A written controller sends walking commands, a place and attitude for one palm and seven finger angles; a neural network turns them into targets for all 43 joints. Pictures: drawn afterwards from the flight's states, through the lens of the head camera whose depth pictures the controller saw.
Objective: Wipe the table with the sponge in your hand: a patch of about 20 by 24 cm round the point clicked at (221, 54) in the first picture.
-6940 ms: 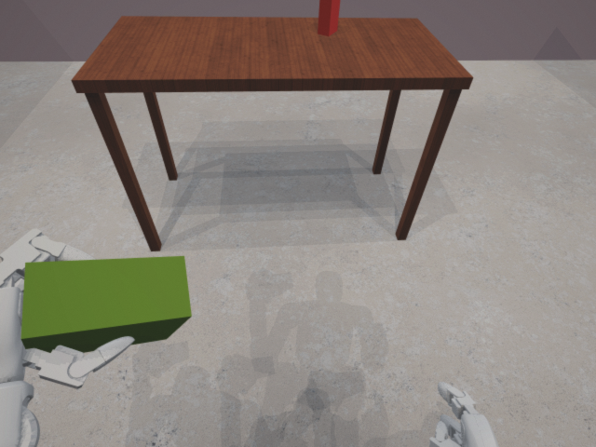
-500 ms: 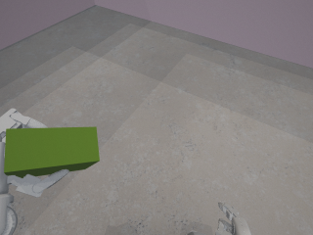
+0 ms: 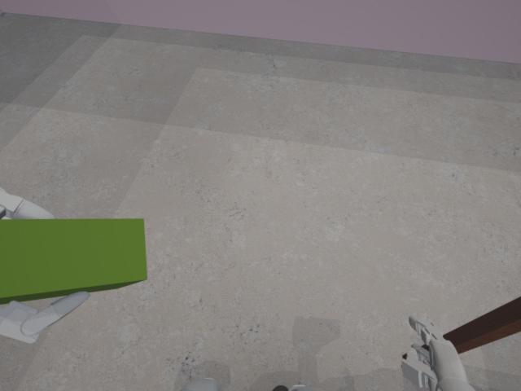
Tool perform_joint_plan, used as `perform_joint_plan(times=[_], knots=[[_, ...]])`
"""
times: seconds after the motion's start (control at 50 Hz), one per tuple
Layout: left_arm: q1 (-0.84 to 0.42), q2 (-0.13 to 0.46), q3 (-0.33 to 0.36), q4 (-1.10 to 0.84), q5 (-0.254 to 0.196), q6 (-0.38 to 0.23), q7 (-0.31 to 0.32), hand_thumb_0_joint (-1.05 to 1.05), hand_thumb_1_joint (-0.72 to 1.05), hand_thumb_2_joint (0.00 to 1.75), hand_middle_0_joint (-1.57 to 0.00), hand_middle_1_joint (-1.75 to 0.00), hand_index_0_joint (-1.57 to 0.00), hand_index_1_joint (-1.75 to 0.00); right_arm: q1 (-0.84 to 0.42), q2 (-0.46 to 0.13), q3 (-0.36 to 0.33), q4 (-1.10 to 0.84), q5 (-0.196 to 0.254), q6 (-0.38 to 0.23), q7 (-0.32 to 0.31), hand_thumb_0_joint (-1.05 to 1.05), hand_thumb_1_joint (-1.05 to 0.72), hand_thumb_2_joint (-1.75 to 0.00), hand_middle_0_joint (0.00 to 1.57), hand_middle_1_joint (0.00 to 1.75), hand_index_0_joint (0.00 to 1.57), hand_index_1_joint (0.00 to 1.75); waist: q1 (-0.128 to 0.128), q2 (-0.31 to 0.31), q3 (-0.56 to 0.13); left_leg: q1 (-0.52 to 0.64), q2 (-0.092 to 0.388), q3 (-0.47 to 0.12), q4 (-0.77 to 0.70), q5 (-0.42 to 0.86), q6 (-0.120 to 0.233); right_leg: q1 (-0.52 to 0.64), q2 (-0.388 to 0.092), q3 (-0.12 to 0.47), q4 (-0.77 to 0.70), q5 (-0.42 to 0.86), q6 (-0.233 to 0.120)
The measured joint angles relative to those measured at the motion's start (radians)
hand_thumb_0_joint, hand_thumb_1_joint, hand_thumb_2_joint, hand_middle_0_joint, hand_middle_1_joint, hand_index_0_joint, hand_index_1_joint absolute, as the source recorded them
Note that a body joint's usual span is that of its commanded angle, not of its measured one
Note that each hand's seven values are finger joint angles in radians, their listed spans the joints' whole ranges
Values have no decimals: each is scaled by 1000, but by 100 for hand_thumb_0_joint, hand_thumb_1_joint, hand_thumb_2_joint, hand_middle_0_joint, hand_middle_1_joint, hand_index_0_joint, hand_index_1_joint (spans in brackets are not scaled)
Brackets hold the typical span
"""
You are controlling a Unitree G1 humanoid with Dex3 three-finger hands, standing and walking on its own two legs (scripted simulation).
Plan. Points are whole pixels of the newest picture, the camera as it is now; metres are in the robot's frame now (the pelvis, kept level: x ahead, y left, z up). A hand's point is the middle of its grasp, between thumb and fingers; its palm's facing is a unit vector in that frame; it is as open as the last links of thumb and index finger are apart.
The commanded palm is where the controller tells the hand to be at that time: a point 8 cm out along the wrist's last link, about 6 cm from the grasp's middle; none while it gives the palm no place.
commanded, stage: turn to face it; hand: left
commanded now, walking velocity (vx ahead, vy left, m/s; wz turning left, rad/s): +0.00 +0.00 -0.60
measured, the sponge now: (87, 260) +0.23 +0.20 +0.16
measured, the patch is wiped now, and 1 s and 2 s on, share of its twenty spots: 0.00 0.00 0.00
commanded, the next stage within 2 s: none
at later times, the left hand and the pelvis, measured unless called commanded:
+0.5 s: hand (203, 289) +0.20 +0.07 +0.16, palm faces +0.06 -0.85 -0.52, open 10.5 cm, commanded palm +0.14 +0.16 +0.18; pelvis -0.10 -0.06 -0.02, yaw -18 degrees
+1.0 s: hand (233, 360) +0.14 +0.04 +0.16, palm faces -0.09 -0.90 -0.43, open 10.5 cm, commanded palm +0.12 +0.09 +0.18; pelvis -0.17 -0.06 +0.00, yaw -34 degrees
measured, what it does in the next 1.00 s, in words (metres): walks backwards, turning right: left foot, then right foot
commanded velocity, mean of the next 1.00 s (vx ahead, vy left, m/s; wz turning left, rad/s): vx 0.00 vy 0.00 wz -0.60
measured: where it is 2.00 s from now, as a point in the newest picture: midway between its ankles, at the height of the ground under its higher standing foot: outside the picture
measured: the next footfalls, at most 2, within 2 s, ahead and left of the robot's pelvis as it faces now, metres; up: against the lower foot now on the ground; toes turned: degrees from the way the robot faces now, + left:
left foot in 0.08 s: +0.02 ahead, +0.14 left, +0.00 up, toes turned +2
right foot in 0.40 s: -0.06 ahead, -0.17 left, +0.00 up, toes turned -21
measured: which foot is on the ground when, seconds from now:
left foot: up 0.00-0.06, down 0.08-0.42, up 0.44-0.88, down 0.90-1.00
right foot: down 0.00-0.10, up 0.12-0.38, down 0.40-0.90, up 0.92-1.00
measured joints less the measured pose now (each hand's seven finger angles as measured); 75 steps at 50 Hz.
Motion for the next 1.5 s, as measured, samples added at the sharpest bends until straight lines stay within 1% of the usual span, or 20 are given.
perform_joint_plan(times=[0.12,0.2,0.24,0.3,0.4,0.44,0.48,0.56,0.68,0.78,0.9,0.94,1.0,1.04,1.18,1.22,1.28,1.34,1.4,1.5], knots=[[-63,-37,-47,37,17,17,-8,-1,-52,100,-68,-136,-71,-135,17,45,37,-30,-5,-5,2,1,-91,-90,20,30,20,30,24,-44,-39,139,-6,36,-273,163,47,-66,26,38,88,-50,32],[-92,-45,-57,68,46,18,-16,-1,-52,100,-68,-136,-71,-135,31,105,64,-39,-9,-38,6,1,-91,-90,20,30,20,30,56,-32,-22,156,44,82,-244,152,50,-165,-6,-42,490,-254,104],[-107,-58,-68,73,46,18,-15,-1,-52,100,-68,-136,-71,-135,43,125,77,-35,-5,-54,17,1,-91,-90,20,30,20,30,68,1,-16,165,82,95,-246,154,39,-157,-44,-79,550,-268,125],[-130,-76,-82,79,41,15,-11,-1,-53,100,-68,-136,-71,-135,54,142,97,-31,2,-76,31,1,-90,-90,20,30,20,30,78,51,-3,164,141,123,-248,166,17,-95,-96,-112,452,-276,146],[-175,-29,-64,111,35,10,-13,-1,-53,100,-68,-136,-71,-135,66,156,114,-38,2,-104,40,1,-90,-90,21,30,21,30,59,79,33,99,224,151,-173,160,-35,58,-124,-140,170,-217,151],[-193,-36,-67,120,39,9,-17,-1,-53,100,-68,-136,-71,-135,51,130,103,-28,5,-107,41,1,-90,-90,21,30,21,30,32,113,75,48,253,112,-70,81,-28,53,-92,-161,160,-151,84],[-185,-43,-75,108,33,7,-22,-1,-53,100,-68,-136,-71,-135,22,95,87,4,4,-92,32,1,-90,-90,21,30,21,30,3,106,105,-34,184,36,132,-59,-18,22,-87,-149,185,-171,44],[-58,-21,-45,23,6,3,-27,-1,-53,100,-68,-136,-71,-135,-18,42,47,22,4,-45,20,1,-90,-90,20,30,20,30,-34,60,127,-134,69,-5,405,-47,-22,1,-60,-87,124,-117,22],[46,50,26,-41,-5,-25,-14,-1,-53,99,-68,-136,-71,-135,-10,7,36,11,-9,-7,38,1,-91,-90,19,30,24,30,-38,25,83,-102,17,5,236,3,-19,8,-13,-35,17,-28,-3],[20,29,31,0,-4,-14,-5,-1,-53,99,-68,-136,-71,-135,-4,40,35,-1,2,11,29,1,-91,-90,20,30,25,30,-5,17,14,-15,-5,-2,38,-17,1,-10,17,6,-17,17,-10],[-44,-51,-56,55,12,26,-11,-1,-53,99,-68,-136,-71,-135,2,55,58,-25,-2,18,21,1,-91,-90,20,30,22,30,34,-6,-51,152,-8,12,-290,48,50,-57,45,46,-21,62,7],[-80,-59,-76,66,24,28,-16,-1,-53,99,-68,-136,-71,-135,-5,72,62,-29,-10,7,12,1,-91,-90,20,30,21,30,50,-29,-30,160,-5,39,-302,167,61,-97,42,45,102,-72,48],[-101,-52,-76,80,45,27,-21,-1,-53,100,-69,-136,-71,-135,3,107,70,-36,-11,-20,7,1,-91,-90,20,30,21,30,70,-27,-19,173,28,73,-273,143,50,-176,12,-24,450,-224,103],[-107,-56,-74,87,44,25,-20,-1,-53,100,-69,-136,-71,-135,16,121,75,-38,-5,-37,15,1,-91,-90,20,30,21,30,77,1,-18,180,67,86,-264,131,38,-174,-28,-67,543,-260,123],[-167,-42,-68,103,34,21,-10,-1,-53,100,-69,-136,-71,-135,48,136,102,-46,5,-98,36,1,-90,-90,21,30,21,30,76,76,28,150,205,145,-182,105,-28,37,-117,-132,181,-205,145],[-197,-36,-69,105,39,17,-12,-1,-53,100,-69,-136,-71,-135,43,121,99,-41,8,-105,39,1,-90,-90,21,30,21,30,49,101,60,102,247,120,-90,82,-27,62,-89,-150,129,-147,96],[-197,-37,-77,85,31,8,-20,-1,-53,100,-69,-136,-71,-135,4,80,117,-10,-6,-83,57,1,-90,-90,20,30,24,30,5,88,106,-23,161,11,199,-80,-14,21,-80,-131,163,-164,49],[-93,-13,-52,19,8,1,-28,-1,-53,100,-69,-136,-71,-135,-22,80,138,-10,-14,-45,70,1,-91,-90,20,30,28,30,-21,56,119,-97,82,-8,344,-83,-13,5,-67,-81,119,-122,41],[14,22,-11,-52,-3,-7,-30,-1,-53,99,-69,-136,-71,-135,-22,96,129,-14,-14,-14,65,1,-91,-90,20,30,29,30,-28,40,110,-104,46,9,254,-46,-16,2,-48,-42,62,-74,34],[54,56,38,-88,1,-16,-19,-1,-53,99,-69,-136,-71,-135,-7,91,113,-3,-13,14,57,1,-91,-90,20,30,28,30,6,33,61,-21,8,21,-35,24,-4,-17,-17,11,33,-35,39]])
